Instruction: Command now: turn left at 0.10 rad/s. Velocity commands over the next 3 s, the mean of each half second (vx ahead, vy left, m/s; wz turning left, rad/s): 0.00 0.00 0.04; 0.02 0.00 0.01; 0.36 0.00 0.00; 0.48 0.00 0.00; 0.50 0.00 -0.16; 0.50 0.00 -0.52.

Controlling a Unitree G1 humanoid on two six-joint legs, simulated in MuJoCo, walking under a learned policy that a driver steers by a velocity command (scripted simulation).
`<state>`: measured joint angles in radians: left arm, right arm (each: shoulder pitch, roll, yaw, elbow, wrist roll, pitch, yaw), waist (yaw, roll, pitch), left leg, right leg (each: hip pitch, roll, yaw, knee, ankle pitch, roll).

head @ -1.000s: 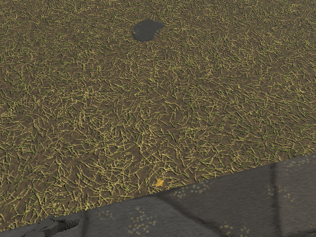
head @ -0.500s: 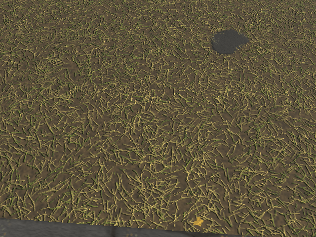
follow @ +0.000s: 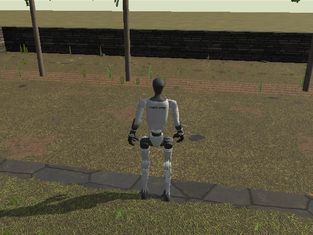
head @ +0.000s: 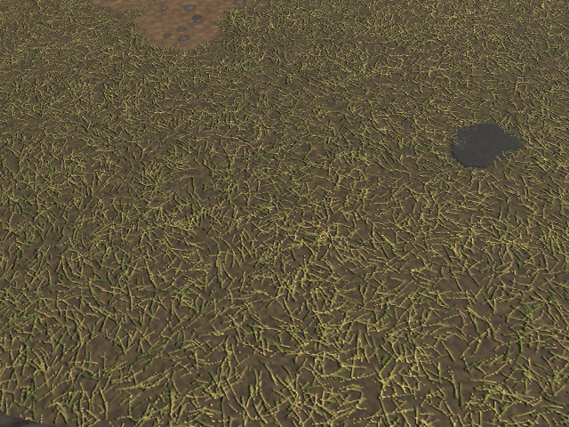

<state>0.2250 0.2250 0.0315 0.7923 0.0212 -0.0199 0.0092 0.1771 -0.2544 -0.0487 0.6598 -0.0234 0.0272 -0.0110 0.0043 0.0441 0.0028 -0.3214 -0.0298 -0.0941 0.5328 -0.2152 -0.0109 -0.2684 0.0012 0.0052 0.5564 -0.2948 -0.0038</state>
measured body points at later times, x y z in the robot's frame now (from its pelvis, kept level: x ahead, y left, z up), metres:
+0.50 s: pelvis +0.02 -0.01 +0.00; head +0.02 -0.01 +0.45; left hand +0.12 +0.24 -0.12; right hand +0.13 -0.26 -0.12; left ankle +0.04 +0.13 -0.73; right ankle +0.00 -0.12 -0.73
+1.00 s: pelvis +0.03 -0.02 +0.00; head +0.03 -0.02 +0.45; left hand +0.06 +0.24 -0.14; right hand +0.08 -0.28 -0.14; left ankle +0.03 +0.12 -0.73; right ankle +0.00 -0.12 -0.73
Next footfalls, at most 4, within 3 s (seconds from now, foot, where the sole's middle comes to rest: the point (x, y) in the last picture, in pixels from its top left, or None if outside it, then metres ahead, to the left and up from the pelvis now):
1.20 left None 0.13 0.13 -0.77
1.70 right None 0.51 -0.09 -0.77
2.24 left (258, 314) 0.82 0.14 -0.77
2.80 right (351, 234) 1.08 -0.12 -0.77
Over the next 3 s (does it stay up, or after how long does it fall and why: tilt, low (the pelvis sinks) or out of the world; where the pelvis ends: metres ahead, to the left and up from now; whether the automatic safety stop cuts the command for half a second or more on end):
stays up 1.05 -0.05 0.01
